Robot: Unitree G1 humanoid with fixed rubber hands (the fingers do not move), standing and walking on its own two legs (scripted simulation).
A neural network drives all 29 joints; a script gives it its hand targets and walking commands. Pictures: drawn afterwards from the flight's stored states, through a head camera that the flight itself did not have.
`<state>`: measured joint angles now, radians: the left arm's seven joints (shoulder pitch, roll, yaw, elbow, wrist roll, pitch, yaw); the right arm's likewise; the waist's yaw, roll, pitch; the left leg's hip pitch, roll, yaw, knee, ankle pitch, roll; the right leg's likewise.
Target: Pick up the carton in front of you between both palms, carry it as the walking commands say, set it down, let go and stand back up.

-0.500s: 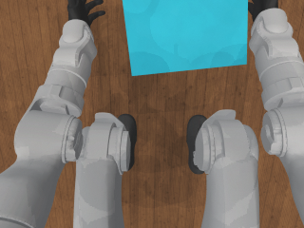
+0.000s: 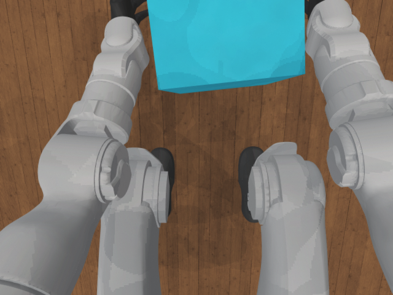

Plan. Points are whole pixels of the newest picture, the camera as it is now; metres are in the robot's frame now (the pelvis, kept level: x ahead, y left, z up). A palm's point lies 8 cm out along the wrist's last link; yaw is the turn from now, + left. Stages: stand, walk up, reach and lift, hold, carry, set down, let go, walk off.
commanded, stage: reach and lift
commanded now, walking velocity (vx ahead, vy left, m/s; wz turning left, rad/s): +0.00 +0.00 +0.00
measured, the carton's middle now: (221, 31) +0.51 -0.05 -0.24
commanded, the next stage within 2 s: none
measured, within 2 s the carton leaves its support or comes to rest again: leaves its support in 0.06 s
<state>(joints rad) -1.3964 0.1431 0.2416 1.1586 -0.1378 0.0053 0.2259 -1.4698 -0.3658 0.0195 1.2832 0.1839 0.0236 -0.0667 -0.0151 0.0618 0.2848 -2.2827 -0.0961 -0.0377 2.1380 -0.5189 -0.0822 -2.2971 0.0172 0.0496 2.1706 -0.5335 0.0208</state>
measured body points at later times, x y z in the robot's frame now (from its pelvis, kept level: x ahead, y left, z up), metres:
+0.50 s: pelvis +0.00 +0.01 +0.06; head +0.26 -0.04 +0.43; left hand +0.51 +0.10 -0.01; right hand +0.50 -0.21 -0.01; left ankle +0.13 +0.13 -0.34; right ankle +0.12 -0.13 -0.34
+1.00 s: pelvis +0.04 +0.01 +0.20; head +0.24 -0.03 +0.60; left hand +0.49 +0.11 +0.14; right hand +0.46 -0.20 +0.13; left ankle +0.13 +0.13 -0.34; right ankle +0.12 -0.13 -0.34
